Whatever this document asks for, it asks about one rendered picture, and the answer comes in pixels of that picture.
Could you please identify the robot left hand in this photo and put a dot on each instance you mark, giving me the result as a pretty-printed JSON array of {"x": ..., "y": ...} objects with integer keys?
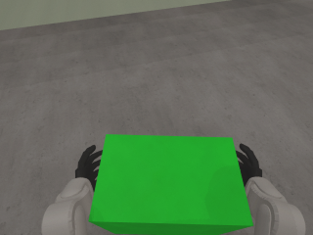
[{"x": 86, "y": 165}]

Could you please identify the right robot forearm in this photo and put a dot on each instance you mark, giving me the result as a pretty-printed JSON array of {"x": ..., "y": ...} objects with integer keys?
[{"x": 272, "y": 213}]

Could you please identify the carton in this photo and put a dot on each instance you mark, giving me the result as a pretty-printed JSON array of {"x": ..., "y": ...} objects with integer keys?
[{"x": 169, "y": 185}]

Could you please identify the left robot forearm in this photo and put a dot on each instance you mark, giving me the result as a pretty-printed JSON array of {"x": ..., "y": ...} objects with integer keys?
[{"x": 68, "y": 214}]

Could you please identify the robot right hand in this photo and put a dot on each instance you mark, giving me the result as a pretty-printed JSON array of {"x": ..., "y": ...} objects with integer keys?
[{"x": 250, "y": 166}]

